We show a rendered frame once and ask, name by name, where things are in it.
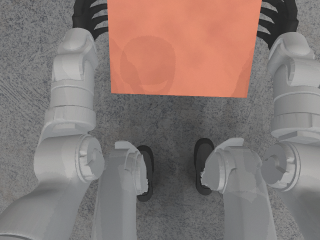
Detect robot left forearm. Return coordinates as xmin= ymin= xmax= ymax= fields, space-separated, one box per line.
xmin=33 ymin=27 xmax=99 ymax=177

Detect robot right hand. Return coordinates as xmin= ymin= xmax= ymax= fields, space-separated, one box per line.
xmin=256 ymin=0 xmax=299 ymax=50

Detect right robot upper arm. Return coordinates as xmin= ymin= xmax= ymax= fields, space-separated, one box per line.
xmin=260 ymin=141 xmax=320 ymax=240

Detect right robot thigh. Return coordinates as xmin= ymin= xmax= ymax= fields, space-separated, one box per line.
xmin=210 ymin=146 xmax=277 ymax=240

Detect left robot upper arm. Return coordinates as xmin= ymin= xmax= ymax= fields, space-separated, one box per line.
xmin=0 ymin=134 xmax=105 ymax=240

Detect robot left hand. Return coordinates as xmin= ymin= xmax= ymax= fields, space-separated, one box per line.
xmin=72 ymin=0 xmax=109 ymax=42

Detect right robot shin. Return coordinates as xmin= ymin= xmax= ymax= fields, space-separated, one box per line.
xmin=200 ymin=137 xmax=263 ymax=191

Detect carton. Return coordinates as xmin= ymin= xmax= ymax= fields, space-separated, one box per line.
xmin=107 ymin=0 xmax=262 ymax=98

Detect robot right forearm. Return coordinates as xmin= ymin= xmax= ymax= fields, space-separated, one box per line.
xmin=267 ymin=32 xmax=320 ymax=147

